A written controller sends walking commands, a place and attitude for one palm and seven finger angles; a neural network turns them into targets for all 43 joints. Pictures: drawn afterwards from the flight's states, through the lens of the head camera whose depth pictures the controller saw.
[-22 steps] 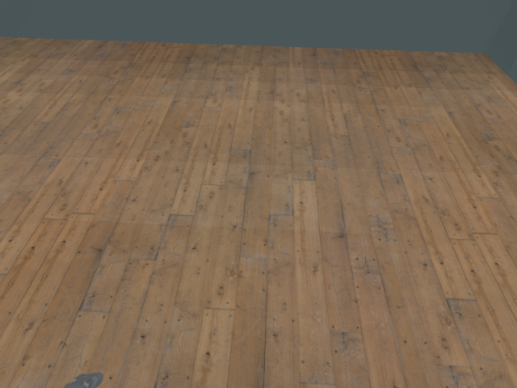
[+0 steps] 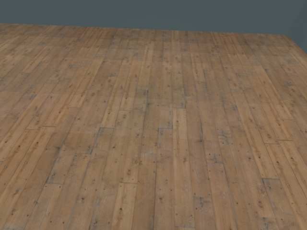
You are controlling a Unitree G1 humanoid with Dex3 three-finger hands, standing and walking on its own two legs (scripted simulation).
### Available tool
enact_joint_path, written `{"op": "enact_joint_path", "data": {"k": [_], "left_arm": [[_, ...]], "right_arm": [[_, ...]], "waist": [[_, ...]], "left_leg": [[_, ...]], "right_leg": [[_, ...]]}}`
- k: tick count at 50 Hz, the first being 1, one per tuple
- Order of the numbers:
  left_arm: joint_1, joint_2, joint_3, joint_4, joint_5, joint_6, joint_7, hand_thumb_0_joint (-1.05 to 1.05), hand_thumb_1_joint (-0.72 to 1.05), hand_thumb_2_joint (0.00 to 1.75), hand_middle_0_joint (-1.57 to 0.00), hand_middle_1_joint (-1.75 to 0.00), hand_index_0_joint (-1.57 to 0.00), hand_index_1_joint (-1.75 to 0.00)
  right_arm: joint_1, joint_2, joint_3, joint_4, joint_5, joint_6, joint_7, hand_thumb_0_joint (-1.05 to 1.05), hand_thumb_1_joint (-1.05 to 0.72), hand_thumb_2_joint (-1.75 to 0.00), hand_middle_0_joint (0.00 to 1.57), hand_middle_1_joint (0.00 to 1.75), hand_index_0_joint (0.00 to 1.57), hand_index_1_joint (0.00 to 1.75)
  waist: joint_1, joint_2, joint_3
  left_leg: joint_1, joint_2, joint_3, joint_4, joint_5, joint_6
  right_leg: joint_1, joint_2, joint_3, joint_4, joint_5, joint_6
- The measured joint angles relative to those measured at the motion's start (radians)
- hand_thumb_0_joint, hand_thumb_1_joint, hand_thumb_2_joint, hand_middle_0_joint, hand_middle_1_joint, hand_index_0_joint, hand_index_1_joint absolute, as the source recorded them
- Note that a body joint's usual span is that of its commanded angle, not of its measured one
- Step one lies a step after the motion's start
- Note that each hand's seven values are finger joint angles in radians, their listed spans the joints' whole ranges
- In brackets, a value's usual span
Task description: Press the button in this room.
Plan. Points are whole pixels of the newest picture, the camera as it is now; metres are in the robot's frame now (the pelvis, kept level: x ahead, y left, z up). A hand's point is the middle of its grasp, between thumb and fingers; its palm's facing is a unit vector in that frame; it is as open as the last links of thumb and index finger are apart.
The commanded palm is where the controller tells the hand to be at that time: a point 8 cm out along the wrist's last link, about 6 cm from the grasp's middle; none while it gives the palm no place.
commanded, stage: stand and wait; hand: left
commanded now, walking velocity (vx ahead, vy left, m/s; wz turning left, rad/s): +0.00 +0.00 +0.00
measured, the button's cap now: out of the picture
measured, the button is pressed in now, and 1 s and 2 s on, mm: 0 0 0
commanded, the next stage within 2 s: turn or walk to find it in 0.46 s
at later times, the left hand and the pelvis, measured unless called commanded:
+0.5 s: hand out of the picture +0.07 +0.24 -0.15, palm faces -0.02 -0.94 -0.33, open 7.4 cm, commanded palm none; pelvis -0.02 +0.00 +0.00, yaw +0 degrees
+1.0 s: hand out of the picture +0.00 +0.22 -0.18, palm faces +0.17 -0.95 -0.26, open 7.4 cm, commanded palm none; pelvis -0.04 +0.00 -0.01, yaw +9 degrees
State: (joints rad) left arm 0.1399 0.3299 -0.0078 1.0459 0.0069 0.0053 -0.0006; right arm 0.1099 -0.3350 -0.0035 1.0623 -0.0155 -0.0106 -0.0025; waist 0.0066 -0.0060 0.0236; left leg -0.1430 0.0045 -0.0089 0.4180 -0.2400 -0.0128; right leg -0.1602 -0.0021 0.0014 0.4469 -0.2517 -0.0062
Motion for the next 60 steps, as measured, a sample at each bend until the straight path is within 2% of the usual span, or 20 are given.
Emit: {"op": "enact_joint_path", "data": {"k": [14, 29, 34, 43, 46, 49, 52, 54, 55, 56, 58, 60], "left_arm": [[0.003, 0.017, 0.004, 0.037, -0.002, -0.003, -0.001, 0.01, 0.90, 0.90, -0.21, -0.30, -0.20, -0.30], [-0.015, 0.008, 0.006, 0.024, 0.000, 0.001, 0.000, 0.01, 0.90, 0.90, -0.21, -0.30, -0.20, -0.30], [-0.008, -0.020, 0.011, -0.010, 0.001, 0.022, 0.016, 0.01, 0.91, 0.90, -0.20, -0.30, -0.20, -0.30], [0.047, -0.078, 0.018, -0.072, 0.004, 0.052, 0.021, 0.01, 0.90, 0.90, -0.20, -0.30, -0.20, -0.30], [0.050, -0.080, 0.029, -0.082, 0.003, 0.057, 0.026, 0.01, 0.91, 0.90, -0.20, -0.30, -0.20, -0.30], [0.048, -0.089, 0.038, -0.093, -0.002, 0.052, 0.029, 0.01, 0.91, 0.90, -0.20, -0.30, -0.20, -0.30], [0.049, -0.102, 0.041, -0.111, -0.008, 0.043, 0.030, 0.01, 0.91, 0.90, -0.20, -0.29, -0.20, -0.30], [0.055, -0.108, 0.041, -0.125, -0.009, 0.033, 0.029, 0.01, 0.91, 0.90, -0.20, -0.29, -0.20, -0.30], [0.064, -0.108, 0.041, -0.134, -0.006, 0.025, 0.030, 0.01, 0.91, 0.90, -0.20, -0.29, -0.20, -0.30], [0.065, -0.113, 0.041, -0.134, -0.001, 0.019, 0.032, 0.01, 0.91, 0.90, -0.20, -0.30, -0.20, -0.30], [0.076, -0.123, 0.038, -0.134, 0.005, 0.017, 0.034, 0.01, 0.91, 0.90, -0.20, -0.30, -0.20, -0.30], [0.092, -0.130, 0.036, -0.131, 0.009, 0.017, 0.035, 0.01, 0.91, 0.90, -0.20, -0.30, -0.20, -0.30]], "right_arm": [[0.032, -0.013, 0.002, 0.050, 0.003, 0.003, 0.001, 0.00, -0.90, -0.89, 0.20, 0.30, 0.20, 0.30], [0.032, -0.004, 0.002, 0.040, 0.002, 0.004, 0.006, 0.00, -0.90, -0.89, 0.20, 0.30, 0.20, 0.30], [0.053, 0.021, -0.002, 0.010, -0.002, 0.026, 0.004, 0.00, -0.90, -0.89, 0.20, 0.30, 0.20, 0.30], [0.107, 0.111, -0.010, -0.057, -0.006, 0.051, 0.016, 0.00, -0.90, -0.89, 0.20, 0.30, 0.20, 0.30], [0.117, 0.145, -0.011, -0.080, -0.006, 0.044, 0.013, 0.00, -0.90, -0.89, 0.20, 0.30, 0.20, 0.30], [0.124, 0.161, -0.016, -0.092, -0.007, 0.042, 0.005, 0.00, -0.90, -0.89, 0.20, 0.30, 0.20, 0.30], [0.128, 0.155, -0.027, -0.100, -0.008, 0.047, 0.000, 0.00, -0.90, -0.89, 0.20, 0.30, 0.20, 0.30], [0.132, 0.144, -0.036, -0.104, -0.005, 0.053, 0.000, 0.00, -0.90, -0.89, 0.20, 0.30, 0.20, 0.30], [0.135, 0.138, -0.041, -0.109, 0.000, 0.056, 0.002, 0.00, -0.90, -0.89, 0.20, 0.30, 0.20, 0.30], [0.130, 0.129, -0.050, -0.107, 0.001, 0.061, 0.002, 0.00, -0.90, -0.89, 0.20, 0.30, 0.20, 0.30], [0.124, 0.111, -0.067, -0.102, -0.002, 0.075, 0.005, 0.00, -0.90, -0.89, 0.20, 0.30, 0.20, 0.30], [0.118, 0.094, -0.079, -0.097, -0.004, 0.083, 0.011, 0.00, -0.90, -0.89, 0.20, 0.30, 0.20, 0.30]], "waist": [[-0.006, 0.004, 0.008], [-0.013, 0.002, 0.001], [-0.014, 0.003, 0.000], [-0.014, -0.017, 0.020], [-0.017, -0.024, 0.035], [-0.021, -0.008, 0.044], [-0.023, 0.021, 0.041], [-0.022, 0.033, 0.032], [-0.017, 0.032, 0.025], [-0.014, 0.042, 0.029], [-0.016, 0.050, 0.030], [-0.016, 0.045, 0.025]], "left_leg": [[0.005, 0.011, -0.003, -0.027, 0.029, -0.008], [-0.020, 0.004, -0.016, -0.015, 0.041, -0.005], [-0.083, -0.010, -0.043, 0.054, 0.019, -0.002], [-0.199, -0.058, -0.083, 0.203, -0.035, 0.020], [-0.213, -0.069, -0.100, 0.191, -0.016, 0.024], [-0.214, -0.071, -0.134, 0.147, 0.022, 0.019], [-0.220, -0.070, -0.172, 0.117, 0.053, 0.005], [-0.233, -0.077, -0.194, 0.124, 0.060, -0.010], [-0.251, -0.084, -0.195, 0.149, 0.050, -0.014], [-0.274, -0.082, -0.188, 0.212, -0.020, -0.014], [-0.332, -0.079, -0.137, 0.401, -0.137, -0.013], [-0.375, -0.064, -0.082, 0.577, -0.153, -0.016]], "right_leg": [[0.008, 0.010, -0.003, -0.034, 0.033, -0.008], [-0.007, 0.003, -0.016, -0.031, 0.043, -0.003], [-0.052, -0.010, -0.042, 0.025, 0.016, 0.003], [-0.146, -0.054, -0.081, 0.175, -0.064, 0.022], [-0.199, -0.033, -0.043, 0.323, -0.190, 0.030], [-0.219, -0.004, -0.021, 0.415, -0.250, 0.036], [-0.181, 0.013, -0.014, 0.337, -0.238, 0.042], [-0.119, 0.014, -0.015, 0.188, -0.151, 0.044], [-0.091, 0.007, -0.016, 0.113, -0.095, 0.034], [-0.092, 0.010, -0.026, 0.119, -0.069, 0.016], [-0.082, 0.000, -0.051, 0.135, -0.078, -0.011], [-0.062, -0.016, -0.068, 0.119, -0.082, -0.019]]}}
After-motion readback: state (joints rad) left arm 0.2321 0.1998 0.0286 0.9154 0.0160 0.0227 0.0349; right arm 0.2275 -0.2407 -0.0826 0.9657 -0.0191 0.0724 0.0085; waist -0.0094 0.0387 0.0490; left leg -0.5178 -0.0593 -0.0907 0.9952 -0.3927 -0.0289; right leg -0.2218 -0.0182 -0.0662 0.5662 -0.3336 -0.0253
